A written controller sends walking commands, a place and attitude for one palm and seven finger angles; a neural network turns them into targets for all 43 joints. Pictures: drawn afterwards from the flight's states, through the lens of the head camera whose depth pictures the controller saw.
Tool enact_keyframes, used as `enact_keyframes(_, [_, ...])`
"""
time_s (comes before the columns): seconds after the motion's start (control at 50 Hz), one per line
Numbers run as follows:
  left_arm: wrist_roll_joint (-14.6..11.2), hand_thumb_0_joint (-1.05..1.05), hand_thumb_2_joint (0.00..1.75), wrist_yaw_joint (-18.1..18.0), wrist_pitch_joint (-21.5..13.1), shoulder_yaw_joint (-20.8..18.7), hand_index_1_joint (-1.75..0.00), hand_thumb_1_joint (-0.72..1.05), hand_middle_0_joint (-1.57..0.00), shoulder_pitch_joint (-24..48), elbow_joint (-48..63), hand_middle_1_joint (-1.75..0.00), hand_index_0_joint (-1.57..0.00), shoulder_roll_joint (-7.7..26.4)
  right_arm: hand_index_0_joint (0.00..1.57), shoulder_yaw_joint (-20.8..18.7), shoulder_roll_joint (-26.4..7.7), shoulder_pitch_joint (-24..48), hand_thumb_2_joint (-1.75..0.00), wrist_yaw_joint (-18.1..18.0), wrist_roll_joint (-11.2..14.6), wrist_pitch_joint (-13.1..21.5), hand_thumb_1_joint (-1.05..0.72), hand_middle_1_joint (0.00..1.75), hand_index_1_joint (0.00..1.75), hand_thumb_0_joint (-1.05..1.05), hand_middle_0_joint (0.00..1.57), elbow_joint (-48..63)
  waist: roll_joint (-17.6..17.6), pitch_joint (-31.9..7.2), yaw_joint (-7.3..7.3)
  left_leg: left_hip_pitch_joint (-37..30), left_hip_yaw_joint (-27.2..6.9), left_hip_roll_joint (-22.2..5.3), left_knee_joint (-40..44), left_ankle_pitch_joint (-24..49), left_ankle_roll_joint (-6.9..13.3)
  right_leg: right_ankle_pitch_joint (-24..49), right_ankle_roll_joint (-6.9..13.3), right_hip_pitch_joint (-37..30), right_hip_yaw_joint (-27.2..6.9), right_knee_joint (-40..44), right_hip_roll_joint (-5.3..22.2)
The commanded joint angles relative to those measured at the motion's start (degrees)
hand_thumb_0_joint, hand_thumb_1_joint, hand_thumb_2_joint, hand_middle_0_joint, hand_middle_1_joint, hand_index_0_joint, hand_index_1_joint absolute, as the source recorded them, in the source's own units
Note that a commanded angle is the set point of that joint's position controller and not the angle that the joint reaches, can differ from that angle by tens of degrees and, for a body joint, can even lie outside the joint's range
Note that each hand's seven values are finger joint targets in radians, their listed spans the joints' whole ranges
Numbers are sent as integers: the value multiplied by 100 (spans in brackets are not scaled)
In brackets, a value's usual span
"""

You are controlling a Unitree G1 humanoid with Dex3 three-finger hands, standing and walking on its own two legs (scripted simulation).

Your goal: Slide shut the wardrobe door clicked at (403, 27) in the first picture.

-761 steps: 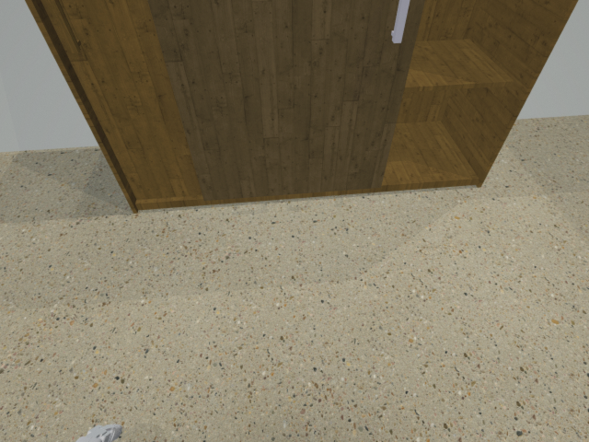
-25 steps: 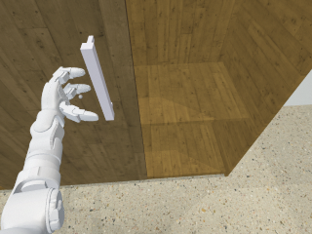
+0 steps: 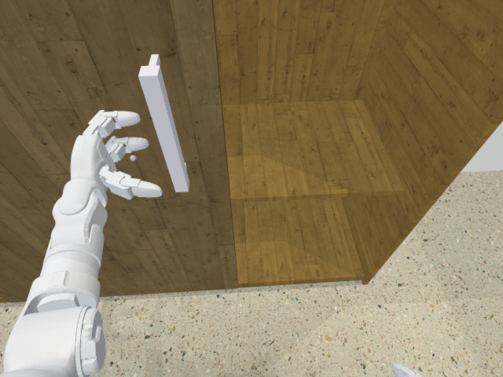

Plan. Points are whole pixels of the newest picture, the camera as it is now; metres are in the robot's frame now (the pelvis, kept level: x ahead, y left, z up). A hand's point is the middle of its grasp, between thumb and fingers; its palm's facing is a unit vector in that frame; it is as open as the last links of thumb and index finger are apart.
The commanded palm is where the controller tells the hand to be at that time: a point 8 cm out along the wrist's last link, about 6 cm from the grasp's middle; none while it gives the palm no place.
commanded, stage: move the hooked fingers beside the handle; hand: left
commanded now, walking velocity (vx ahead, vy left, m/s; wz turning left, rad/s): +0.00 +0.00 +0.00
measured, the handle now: (170, 131) +0.48 +0.13 +0.13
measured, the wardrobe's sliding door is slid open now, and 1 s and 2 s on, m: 0.51 0.51 0.51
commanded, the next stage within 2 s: feel for the door with the fingertips in 0.10 s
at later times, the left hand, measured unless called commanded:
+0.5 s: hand (150, 160) +0.42 +0.16 +0.12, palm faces +0.04 -1.00 +0.01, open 14.0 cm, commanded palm +0.39 +0.21 +0.13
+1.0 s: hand (156, 152) +0.43 +0.15 +0.13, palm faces +0.06 -1.00 -0.02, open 13.9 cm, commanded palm +0.41 +0.20 +0.13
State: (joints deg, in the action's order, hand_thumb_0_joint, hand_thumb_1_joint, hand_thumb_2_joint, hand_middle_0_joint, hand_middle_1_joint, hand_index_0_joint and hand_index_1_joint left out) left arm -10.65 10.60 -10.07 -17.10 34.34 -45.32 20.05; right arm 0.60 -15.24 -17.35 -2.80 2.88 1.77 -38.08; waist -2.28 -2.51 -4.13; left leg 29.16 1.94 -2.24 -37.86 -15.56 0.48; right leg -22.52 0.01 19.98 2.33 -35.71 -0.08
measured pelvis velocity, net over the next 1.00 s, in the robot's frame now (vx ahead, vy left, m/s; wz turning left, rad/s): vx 0.00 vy -0.01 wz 0.01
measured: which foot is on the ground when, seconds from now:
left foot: down 0.00-1.00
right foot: down 0.00-1.00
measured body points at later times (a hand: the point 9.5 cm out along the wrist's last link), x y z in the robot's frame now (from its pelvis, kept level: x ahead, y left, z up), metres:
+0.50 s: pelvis +0.00 +0.00 +0.00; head +0.03 -0.01 +0.45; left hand +0.41 +0.21 +0.12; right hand +0.10 -0.26 -0.11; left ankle +0.03 +0.11 -0.72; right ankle -0.05 -0.12 -0.72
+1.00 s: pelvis +0.00 -0.01 +0.00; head +0.03 -0.03 +0.45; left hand +0.42 +0.20 +0.13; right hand +0.07 -0.28 -0.12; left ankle +0.03 +0.11 -0.72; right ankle -0.05 -0.12 -0.72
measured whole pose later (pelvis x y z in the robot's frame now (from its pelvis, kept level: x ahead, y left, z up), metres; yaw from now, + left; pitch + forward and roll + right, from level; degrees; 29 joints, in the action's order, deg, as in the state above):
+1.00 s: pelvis +0.00 -0.01 +0.00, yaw +0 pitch +6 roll -1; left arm -9.8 5.6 -9.8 -14.2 35.8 -45.0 16.7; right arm -0.2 -15.6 -18.2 -2.0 2.7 1.0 -39.0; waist -3.0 -2.7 -4.1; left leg 28.0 1.2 -2.6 -36.8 -14.8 -0.6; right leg -22.6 1.1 19.2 2.9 -35.8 -0.7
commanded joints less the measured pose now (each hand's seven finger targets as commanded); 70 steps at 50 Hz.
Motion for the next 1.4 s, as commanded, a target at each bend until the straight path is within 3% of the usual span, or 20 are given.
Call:
enact_keyframes(0.0, [-100,0,30,-68,-380,-275,-120,-50,-30,2361,1329,-120,-30,1338,20,-288,-819,-137,-90,-33,-4,236,-90,30,30,0,20,614,-49,-1903,-24,-1929,-232,174,214,1471,179,2212,51,279,-22,443,-177])
enact_keyframes(0.18, [-102,0,30,-107,-382,-494,-120,-50,-30,2171,1673,-120,-30,1546,20,-305,-831,-123,-90,-16,-18,241,-90,30,30,0,20,667,-53,-2098,47,-2032,-232,165,209,1718,180,2427,54,121,-20,413,-185])
enact_keyframes(0.26, [-135,0,30,-81,-326,143,-120,-50,-30,2212,1869,-120,-30,807,20,-303,-749,-44,-90,11,9,273,-90,30,30,0,20,675,-152,-1857,-53,-2133,-274,158,203,1660,168,2249,83,311,44,458,-198])
enact_keyframes(0.32, [-173,0,30,-187,-180,259,-120,-50,-30,1954,1891,-120,-30,575,20,-317,-754,-7,-90,38,30,285,-90,30,30,0,20,684,-77,-1780,-39,-2178,-305,140,250,1659,147,2198,69,407,78,483,-210])
enact_keyframes(0.36, [-133,0,30,-317,-90,170,-120,-50,-30,2103,1614,-120,-30,701,20,-302,-787,-32,-90,26,16,258,-90,30,30,0,20,574,212,-1459,-61,-1864,-285,157,276,1310,168,1984,61,421,71,548,-201])
enact_keyframes(0.46, [28,0,30,-623,-259,120,-120,-50,-30,2387,2103,-120,-30,796,20,-294,-736,10,-90,49,-51,279,-90,30,30,0,20,602,-77,-1940,22,-2133,-314,168,265,1497,145,2041,88,266,38,453,-177])
enact_keyframes(0.54, [39,0,30,-728,-313,284,-120,-50,-30,2099,2143,-120,-30,437,20,-316,-679,58,-90,108,-48,326,-90,30,30,0,20,648,-65,-2042,51,-2280,-282,150,240,1712,118,2276,75,259,46,409,-199])
enact_keyframes(0.56, [65,0,30,-767,-279,94,-120,-50,-30,2010,1931,-120,-30,688,20,-302,-714,21,-90,97,-61,289,-90,30,30,0,20,593,156,-1893,79,-2083,-293,156,254,1640,127,2264,88,138,46,434,-194])
enact_keyframes(0.62, [85,0,30,-783,-170,83,-120,-50,-30,2239,1682,-120,-30,735,20,-267,-713,75,-90,82,-24,234,-90,30,30,0,20,635,246,-1541,33,-1748,-172,193,326,1219,152,2151,34,193,-13,517,-183])
enact_keyframes(0.68, [126,0,30,-783,-245,-24,-120,-50,-30,2416,1780,-120,-30,885,20,-277,-704,66,-90,61,-35,213,-90,30,30,0,20,653,119,-1765,50,-1876,-166,202,293,1319,163,2226,51,129,-56,495,-177])
enact_keyframes(0.72, [82,0,30,-723,-312,153,-120,-50,-30,2418,1893,-120,-30,641,20,-288,-666,50,-90,70,-42,236,-90,30,30,0,20,672,116,-1969,20,-2026,-168,205,266,1509,156,2418,54,61,-40,460,-188])
enact_keyframes(0.84, [26,0,30,-578,-277,39,-120,-50,-30,2503,1250,-120,-30,825,20,-301,-737,-65,-90,53,-6,178,-90,30,30,0,20,557,380,-1591,-53,-1686,-117,234,262,1197,190,2343,13,162,-84,553,-177])
enact_keyframes(0.92, [46,0,30,-508,-410,150,-120,-50,-30,2864,1385,-120,-30,780,20,-314,-712,-101,-90,54,-15,181,-90,30,30,0,20,541,41,-1865,-81,-1835,-122,268,206,1298,197,2414,33,146,-123,515,-157])
enact_keyframes(1.0, [33,0,30,-504,-461,3,-120,-50,-30,2936,1131,-120,-30,967,20,-341,-765,-188,-90,53,-24,160,-90,30,30,0,20,457,315,-1823,-119,-1731,-137,255,180,1300,210,2494,9,154,-127,507,-168])
enact_keyframes(1.04, [41,0,30,-477,-507,182,-120,-50,-30,3278,1053,-120,-30,798,20,-331,-750,-188,-90,52,-10,174,-90,30,30,0,20,427,184,-1714,-198,-1762,-153,254,195,1164,205,2257,16,352,-106,525,-173])
enact_keyframes(1.08, [61,0,30,-498,-511,-42,-120,-50,-30,3127,821,-120,-30,1026,20,-340,-782,-224,-90,53,-18,165,-90,30,30,0,20,399,165,-1752,-132,-1678,-135,267,158,1136,214,2264,20,299,-144,521,-162])
enact_keyframes(1.12, [54,0,30,-462,-545,25,-120,-50,-30,3500,753,-120,-30,1032,20,-329,-776,-252,-90,35,-16,165,-90,30,30,0,20,368,219,-1700,-232,-1613,-132,265,169,981,223,2121,-8,372,-165,554,-153])
enact_keyframes(1.18, [28,0,30,-406,-568,-181,-120,-50,-30,3052,679,-120,-30,1171,20,-329,-791,-249,-90,46,-26,171,-90,30,30,0,20,436,227,-1896,-72,-1620,-139,273,181,1077,224,2220,15,191,-161,514,-155])
enact_keyframes(1.24, [-11,0,30,-362,-581,-206,-120,-50,-30,3022,812,-120,-30,1203,20,-330,-786,-221,-90,40,-18,178,-90,30,30,0,20,500,180,-1889,-56,-1649,-135,250,193,1085,212,2190,17,200,-145,508,-164])
enact_keyframes(1.38, [11,0,30,-449,-546,-34,-120,-50,-30,2357,1335,-120,-30,908,20,-325,-742,-115,-90,110,-10,192,-90,30,30,0,20,678,67,-1924,45,-1819,-165,221,231,1261,190,2228,52,174,-66,469,-193])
